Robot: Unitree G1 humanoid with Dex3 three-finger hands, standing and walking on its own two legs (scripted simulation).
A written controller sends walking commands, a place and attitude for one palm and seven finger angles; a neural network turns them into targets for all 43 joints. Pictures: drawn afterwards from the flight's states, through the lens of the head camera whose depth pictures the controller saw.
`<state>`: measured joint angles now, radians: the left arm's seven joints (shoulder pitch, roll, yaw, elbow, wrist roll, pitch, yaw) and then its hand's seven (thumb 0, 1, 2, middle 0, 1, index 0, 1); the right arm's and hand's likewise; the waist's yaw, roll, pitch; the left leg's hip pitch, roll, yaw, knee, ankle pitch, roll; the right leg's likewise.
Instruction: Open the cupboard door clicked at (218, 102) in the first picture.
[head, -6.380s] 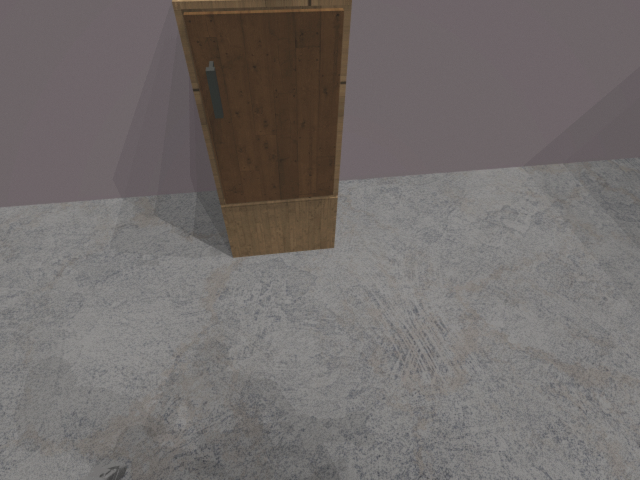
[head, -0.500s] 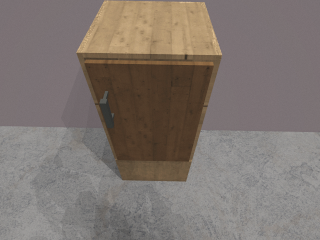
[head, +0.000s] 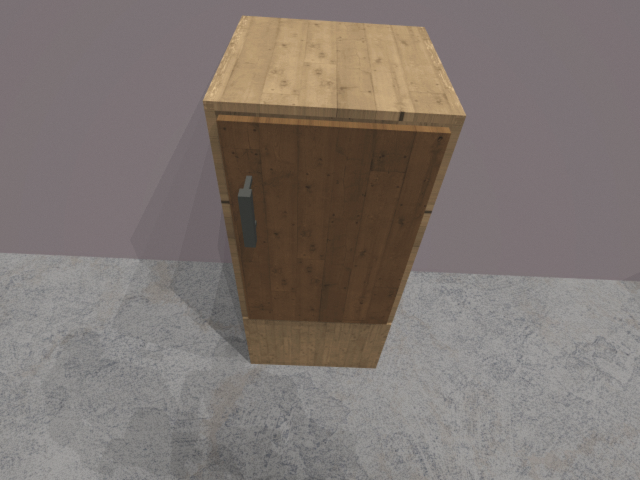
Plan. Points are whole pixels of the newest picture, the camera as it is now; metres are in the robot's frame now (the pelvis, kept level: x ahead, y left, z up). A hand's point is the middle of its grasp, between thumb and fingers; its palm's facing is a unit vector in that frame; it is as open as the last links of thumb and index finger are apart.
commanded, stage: raise the hand with hooked fingers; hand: left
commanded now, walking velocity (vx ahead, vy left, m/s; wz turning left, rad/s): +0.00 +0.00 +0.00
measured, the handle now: (249, 212) +0.56 +0.17 -0.02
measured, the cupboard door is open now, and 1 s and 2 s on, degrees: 0 0 0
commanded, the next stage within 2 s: none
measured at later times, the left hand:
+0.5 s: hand out of the picture +0.13 +0.19 -0.07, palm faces +0.07 -1.00 +0.01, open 8.7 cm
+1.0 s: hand (146, 411) +0.20 +0.23 -0.03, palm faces +0.08 -0.99 -0.07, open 11.7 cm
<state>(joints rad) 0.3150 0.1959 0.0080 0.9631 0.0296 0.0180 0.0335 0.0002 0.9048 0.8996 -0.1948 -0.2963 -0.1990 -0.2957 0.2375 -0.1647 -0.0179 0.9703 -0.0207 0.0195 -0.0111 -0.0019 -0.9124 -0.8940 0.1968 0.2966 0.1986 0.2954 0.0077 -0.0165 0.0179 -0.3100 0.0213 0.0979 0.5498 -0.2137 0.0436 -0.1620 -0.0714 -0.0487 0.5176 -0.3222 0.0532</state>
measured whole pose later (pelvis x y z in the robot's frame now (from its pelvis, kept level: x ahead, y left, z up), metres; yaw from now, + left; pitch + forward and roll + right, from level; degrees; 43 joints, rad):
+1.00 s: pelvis -0.02 -0.02 -0.08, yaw +2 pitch +15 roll -4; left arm 0.30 0.32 0.32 0.09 -0.34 -0.34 -0.37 0.00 0.00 0.52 -0.26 -0.87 -0.26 -0.87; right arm 0.28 -0.24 0.00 0.59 0.03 -0.22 -0.07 0.01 -0.90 -0.89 0.20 0.30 0.20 0.30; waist -0.01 0.04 -0.14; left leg -1.00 0.02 -0.05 1.15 -0.42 0.02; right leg -0.81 0.05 -0.05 1.12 -0.57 0.00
